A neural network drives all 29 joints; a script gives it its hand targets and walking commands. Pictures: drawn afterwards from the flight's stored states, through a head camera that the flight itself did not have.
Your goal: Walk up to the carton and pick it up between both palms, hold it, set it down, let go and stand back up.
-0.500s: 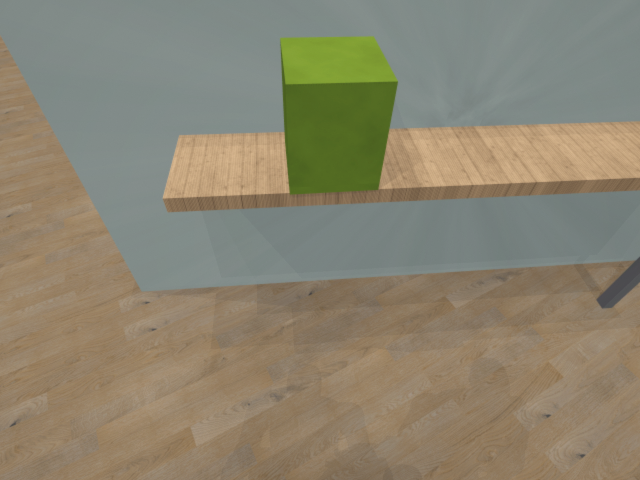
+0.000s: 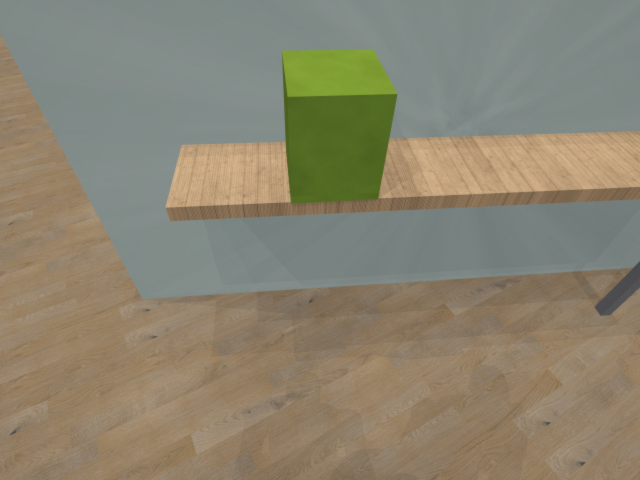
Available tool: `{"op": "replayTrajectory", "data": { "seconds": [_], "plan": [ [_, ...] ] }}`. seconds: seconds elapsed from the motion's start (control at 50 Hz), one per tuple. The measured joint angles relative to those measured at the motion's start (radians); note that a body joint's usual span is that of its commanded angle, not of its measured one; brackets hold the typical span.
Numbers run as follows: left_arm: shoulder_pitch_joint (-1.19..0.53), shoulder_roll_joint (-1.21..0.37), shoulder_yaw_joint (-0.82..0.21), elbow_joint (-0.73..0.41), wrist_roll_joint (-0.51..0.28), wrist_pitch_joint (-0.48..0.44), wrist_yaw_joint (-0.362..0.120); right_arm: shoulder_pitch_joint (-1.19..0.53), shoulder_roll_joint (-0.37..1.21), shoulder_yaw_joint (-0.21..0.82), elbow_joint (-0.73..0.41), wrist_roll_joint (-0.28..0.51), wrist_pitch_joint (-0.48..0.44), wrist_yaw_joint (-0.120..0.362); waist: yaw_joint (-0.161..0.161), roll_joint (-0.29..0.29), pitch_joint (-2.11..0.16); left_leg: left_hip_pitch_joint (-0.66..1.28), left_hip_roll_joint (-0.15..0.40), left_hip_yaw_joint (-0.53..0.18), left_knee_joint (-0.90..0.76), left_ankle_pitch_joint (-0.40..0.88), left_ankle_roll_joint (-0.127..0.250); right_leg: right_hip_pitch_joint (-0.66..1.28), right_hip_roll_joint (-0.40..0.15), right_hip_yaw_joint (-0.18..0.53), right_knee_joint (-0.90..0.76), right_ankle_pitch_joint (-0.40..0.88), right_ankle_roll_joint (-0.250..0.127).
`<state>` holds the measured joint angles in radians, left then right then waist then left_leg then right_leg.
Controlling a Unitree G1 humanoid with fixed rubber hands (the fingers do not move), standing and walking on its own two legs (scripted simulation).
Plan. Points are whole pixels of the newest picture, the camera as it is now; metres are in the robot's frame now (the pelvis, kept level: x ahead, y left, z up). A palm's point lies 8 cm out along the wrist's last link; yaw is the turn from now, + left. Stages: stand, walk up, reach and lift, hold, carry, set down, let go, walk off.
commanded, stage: stand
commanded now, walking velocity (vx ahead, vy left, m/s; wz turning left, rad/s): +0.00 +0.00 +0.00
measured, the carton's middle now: (331, 127) +0.83 +0.00 +0.02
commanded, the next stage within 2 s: walk up in 0.70 s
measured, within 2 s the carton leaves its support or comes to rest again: neither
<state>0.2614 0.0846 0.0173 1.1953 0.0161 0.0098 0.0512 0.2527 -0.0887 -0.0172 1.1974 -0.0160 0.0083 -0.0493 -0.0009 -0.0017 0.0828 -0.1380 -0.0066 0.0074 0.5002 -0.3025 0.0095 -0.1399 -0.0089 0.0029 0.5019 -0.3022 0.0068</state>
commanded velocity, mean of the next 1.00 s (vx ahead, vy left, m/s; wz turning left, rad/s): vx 0.07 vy -0.02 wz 0.02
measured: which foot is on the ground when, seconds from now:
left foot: down 0.00-1.00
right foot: down 0.00-0.90, up 0.92-1.00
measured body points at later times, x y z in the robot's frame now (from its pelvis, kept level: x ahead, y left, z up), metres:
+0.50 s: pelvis +0.00 +0.01 +0.00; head +0.01 +0.01 +0.45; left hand -0.02 +0.20 -0.17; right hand -0.02 -0.19 -0.16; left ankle -0.02 +0.11 -0.74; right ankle -0.02 -0.12 -0.74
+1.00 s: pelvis +0.02 +0.00 +0.00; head +0.03 +0.02 +0.45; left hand +0.02 +0.22 -0.17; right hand -0.02 -0.20 -0.15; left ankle -0.02 +0.11 -0.74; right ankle -0.02 -0.12 -0.69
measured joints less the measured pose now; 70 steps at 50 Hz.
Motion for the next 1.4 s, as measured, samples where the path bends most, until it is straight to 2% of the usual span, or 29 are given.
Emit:
{"op": "replayTrajectory", "data": {
  "seconds": [0.88,0.92,0.96,1.0,1.04,1.08,1.16,1.2,1.22,1.24,1.28,1.32,1.34,1.4],
  "plan": [
    [-0.003,0.002,-0.009,0.019,-0.007,0.002,0.004,0.019,0.006,0.012,-0.01,0.004,-0.015,0.0,0.003,-0.015,-0.009,0.005,-0.017,0.015,-0.026,0.007,0.021,0.002,-0.017,0.015,-0.026,0.011,0.021],
    [0.016,0.012,0.007,0.001,0.005,0.012,-0.014,0.036,0.009,-0.001,-0.029,0.0,-0.014,0.011,-0.009,-0.022,-0.031,-0.012,-0.016,0.014,-0.004,-0.042,0.031,-0.045,-0.019,-0.005,0.075,-0.113,0.021],
    [0.025,0.033,0.016,-0.023,0.022,0.027,-0.035,0.055,0.009,-0.017,-0.048,-0.007,-0.017,0.015,-0.03,-0.024,-0.05,-0.022,-0.004,0.012,0.001,-0.05,0.033,-0.131,-0.012,-0.031,0.262,-0.111,0.027],
    [0.013,0.059,0.024,-0.047,0.027,0.019,-0.051,0.078,0.007,-0.029,-0.055,-0.014,-0.03,0.016,-0.052,-0.028,-0.055,-0.016,0.006,0.002,-0.021,-0.012,0.025,-0.21,-0.015,-0.042,0.4,-0.049,0.031],
    [-0.008,0.086,0.035,-0.078,0.027,0.0,-0.06,0.11,0.004,-0.036,-0.049,-0.019,-0.041,0.019,-0.06,-0.036,-0.062,0.0,0.01,-0.008,-0.048,-0.004,0.003,-0.262,-0.03,-0.039,0.443,-0.017,0.039],
    [-0.03,0.103,0.043,-0.116,0.021,-0.017,-0.066,0.145,-0.004,-0.044,-0.038,-0.023,-0.047,0.022,-0.06,-0.033,-0.073,0.02,0.017,-0.021,-0.073,-0.007,-0.014,-0.281,-0.048,-0.037,0.395,-0.029,0.046],
    [-0.068,0.116,0.052,-0.188,0.007,-0.036,-0.071,0.186,-0.029,-0.058,-0.017,-0.03,-0.05,0.025,-0.057,-0.015,-0.081,0.066,0.04,-0.035,-0.091,-0.037,-0.046,-0.25,-0.075,-0.043,0.181,-0.047,0.04],
    [-0.072,0.116,0.056,-0.215,0.005,-0.049,-0.07,0.194,-0.043,-0.063,-0.011,-0.027,-0.047,0.031,-0.058,0.0,-0.08,0.077,0.062,-0.041,-0.056,-0.081,-0.067,-0.208,-0.067,-0.057,0.075,0.012,0.028],
    [-0.074,0.109,0.058,-0.223,0.006,-0.059,-0.069,0.194,-0.053,-0.064,-0.009,-0.025,-0.044,0.035,-0.058,0.023,-0.074,0.071,0.086,-0.052,-0.01,-0.119,-0.067,-0.194,-0.046,-0.073,0.069,0.072,0.017],
    [-0.073,0.1,0.06,-0.23,0.009,-0.07,-0.066,0.191,-0.063,-0.062,-0.009,-0.022,-0.04,0.04,-0.062,0.045,-0.069,0.042,0.109,-0.062,0.078,-0.157,-0.045,-0.188,-0.028,-0.097,0.093,0.066,0.002],
    [-0.054,0.087,0.06,-0.244,0.01,-0.087,-0.062,0.173,-0.071,-0.058,-0.024,-0.027,-0.028,0.049,-0.046,0.04,-0.068,-0.061,0.095,-0.059,0.348,-0.204,-0.001,-0.182,-0.023,-0.114,0.141,-0.005,-0.022],
    [-0.015,0.065,0.05,-0.232,0.017,-0.096,-0.058,0.133,-0.09,-0.061,-0.05,-0.025,-0.033,0.063,-0.021,0.031,-0.062,-0.174,0.066,-0.035,0.596,-0.139,0.022,-0.154,-0.021,-0.106,0.135,-0.037,-0.032],
    [0.008,0.053,0.042,-0.217,0.021,-0.096,-0.058,0.109,-0.102,-0.061,-0.066,-0.021,-0.04,0.069,-0.017,0.034,-0.059,-0.224,0.063,-0.019,0.668,-0.089,0.029,-0.131,-0.018,-0.107,0.115,-0.037,-0.032],
    [0.081,0.021,0.023,-0.162,0.017,-0.091,-0.062,0.036,-0.126,-0.06,-0.113,-0.023,-0.056,0.08,-0.006,0.042,-0.053,-0.333,0.083,0.028,0.697,0.024,0.027,-0.048,-0.004,-0.111,0.032,-0.036,-0.037]
  ]
}}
